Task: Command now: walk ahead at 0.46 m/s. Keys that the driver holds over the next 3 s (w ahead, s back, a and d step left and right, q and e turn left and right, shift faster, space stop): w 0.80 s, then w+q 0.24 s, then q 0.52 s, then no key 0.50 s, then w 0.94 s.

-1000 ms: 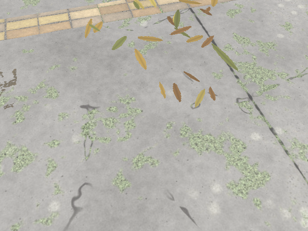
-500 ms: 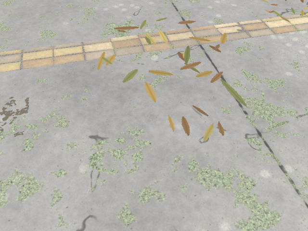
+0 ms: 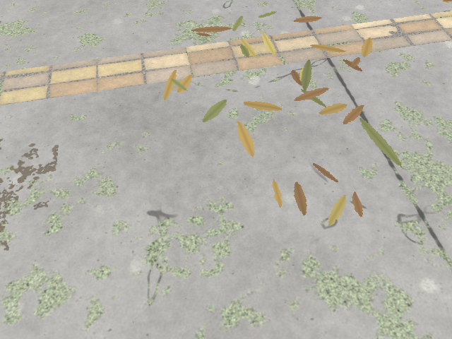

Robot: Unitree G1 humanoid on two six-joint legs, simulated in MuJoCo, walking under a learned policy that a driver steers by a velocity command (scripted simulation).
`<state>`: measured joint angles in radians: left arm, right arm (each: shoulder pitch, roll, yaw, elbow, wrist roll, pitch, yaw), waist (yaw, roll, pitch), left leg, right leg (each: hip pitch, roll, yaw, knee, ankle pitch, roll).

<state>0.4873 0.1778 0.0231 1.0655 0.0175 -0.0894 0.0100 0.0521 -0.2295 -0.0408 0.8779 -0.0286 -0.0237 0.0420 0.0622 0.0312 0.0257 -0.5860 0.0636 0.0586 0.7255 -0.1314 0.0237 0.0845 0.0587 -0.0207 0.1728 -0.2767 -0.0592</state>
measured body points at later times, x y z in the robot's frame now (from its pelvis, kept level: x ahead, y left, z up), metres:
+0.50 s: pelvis +0.28 +0.05 +0.00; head +0.30 +0.06 +0.45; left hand +0.42 +0.29 -0.13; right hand +0.21 -0.18 -0.14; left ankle +0.20 +0.11 -0.74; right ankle +0.44 -0.10 -0.68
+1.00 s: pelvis +0.56 +0.01 +0.00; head +0.58 +0.01 +0.45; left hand +0.52 +0.26 -0.14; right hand +0.68 -0.23 -0.14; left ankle +0.66 +0.18 -0.67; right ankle +0.52 -0.04 -0.74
